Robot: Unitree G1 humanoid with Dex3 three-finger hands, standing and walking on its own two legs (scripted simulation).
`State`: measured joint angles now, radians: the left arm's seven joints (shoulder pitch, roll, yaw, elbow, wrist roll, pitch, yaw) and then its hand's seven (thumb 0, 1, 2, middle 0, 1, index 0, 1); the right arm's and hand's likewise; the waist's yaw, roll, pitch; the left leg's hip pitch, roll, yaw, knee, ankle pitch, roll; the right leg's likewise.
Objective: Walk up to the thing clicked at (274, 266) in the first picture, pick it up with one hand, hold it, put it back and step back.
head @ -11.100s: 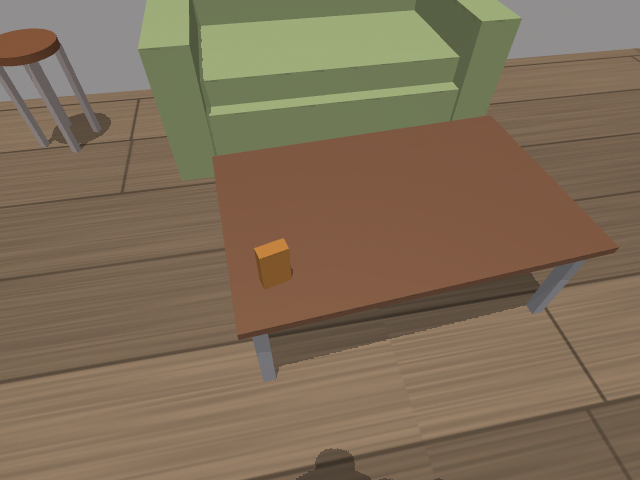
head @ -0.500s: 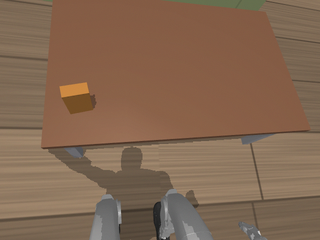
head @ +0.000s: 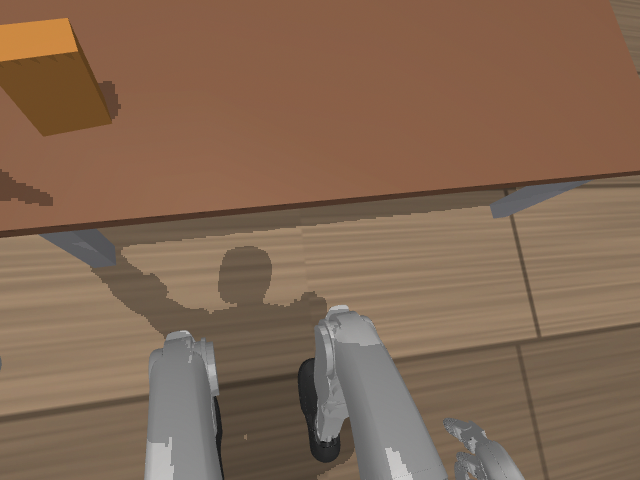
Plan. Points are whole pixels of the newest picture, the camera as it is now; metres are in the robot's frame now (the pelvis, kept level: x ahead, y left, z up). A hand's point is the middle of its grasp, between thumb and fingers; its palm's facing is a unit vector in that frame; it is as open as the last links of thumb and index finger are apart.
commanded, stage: close in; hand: left
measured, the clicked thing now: (54, 83) +0.56 +0.23 -0.04
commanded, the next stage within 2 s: rest palm in 0.56 s
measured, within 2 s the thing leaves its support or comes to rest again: neither
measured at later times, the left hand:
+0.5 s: hand (15, 97) +0.53 +0.26 -0.02, palm faces +0.22 -0.98 +0.02, open 17.6 cm
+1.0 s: hand (43, 103) +0.53 +0.24 -0.03, palm faces +0.24 -0.97 +0.00, open 17.6 cm
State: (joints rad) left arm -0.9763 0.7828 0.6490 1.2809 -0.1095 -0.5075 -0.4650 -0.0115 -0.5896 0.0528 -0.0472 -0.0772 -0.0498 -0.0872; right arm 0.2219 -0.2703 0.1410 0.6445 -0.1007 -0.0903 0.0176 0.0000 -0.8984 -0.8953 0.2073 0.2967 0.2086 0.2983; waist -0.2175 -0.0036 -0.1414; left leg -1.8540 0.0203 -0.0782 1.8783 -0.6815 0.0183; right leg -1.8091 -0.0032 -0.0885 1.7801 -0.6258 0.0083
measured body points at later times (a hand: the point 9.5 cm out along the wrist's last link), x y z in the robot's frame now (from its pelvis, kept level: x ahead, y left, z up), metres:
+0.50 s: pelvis -0.02 -0.01 -0.04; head +0.20 +0.04 +0.35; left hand +0.51 +0.31 -0.02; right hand +0.02 -0.28 -0.14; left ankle +0.05 +0.11 -0.47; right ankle +0.08 -0.13 -0.47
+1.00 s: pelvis -0.01 -0.01 -0.04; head +0.22 +0.04 +0.35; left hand +0.52 +0.29 -0.03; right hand +0.05 -0.27 -0.15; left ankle +0.05 +0.11 -0.47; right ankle +0.08 -0.13 -0.47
